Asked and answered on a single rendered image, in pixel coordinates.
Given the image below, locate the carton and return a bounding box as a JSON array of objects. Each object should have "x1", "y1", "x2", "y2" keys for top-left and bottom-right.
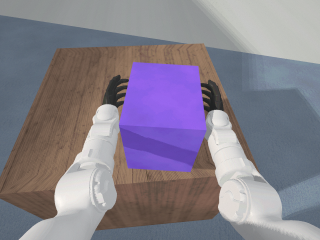
[{"x1": 119, "y1": 62, "x2": 207, "y2": 172}]

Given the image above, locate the left robot hand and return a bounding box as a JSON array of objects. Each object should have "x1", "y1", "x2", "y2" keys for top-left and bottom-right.
[{"x1": 102, "y1": 75, "x2": 129, "y2": 108}]

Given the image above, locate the right robot hand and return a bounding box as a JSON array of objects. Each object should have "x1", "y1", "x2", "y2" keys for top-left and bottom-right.
[{"x1": 200, "y1": 79, "x2": 224, "y2": 113}]

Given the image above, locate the robot left forearm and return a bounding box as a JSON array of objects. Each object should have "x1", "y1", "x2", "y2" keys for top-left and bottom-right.
[{"x1": 54, "y1": 104, "x2": 120, "y2": 209}]

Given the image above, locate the robot left upper arm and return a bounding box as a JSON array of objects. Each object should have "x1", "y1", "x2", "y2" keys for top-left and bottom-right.
[{"x1": 19, "y1": 167, "x2": 117, "y2": 240}]

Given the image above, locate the robot right forearm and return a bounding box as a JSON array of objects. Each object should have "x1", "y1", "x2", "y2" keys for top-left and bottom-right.
[{"x1": 204, "y1": 110, "x2": 270, "y2": 187}]

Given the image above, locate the pedestal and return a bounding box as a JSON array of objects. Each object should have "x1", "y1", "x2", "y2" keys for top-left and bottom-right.
[{"x1": 0, "y1": 43, "x2": 260, "y2": 231}]

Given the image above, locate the robot right upper arm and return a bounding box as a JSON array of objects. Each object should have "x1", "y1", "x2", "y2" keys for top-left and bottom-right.
[{"x1": 218, "y1": 177, "x2": 320, "y2": 240}]

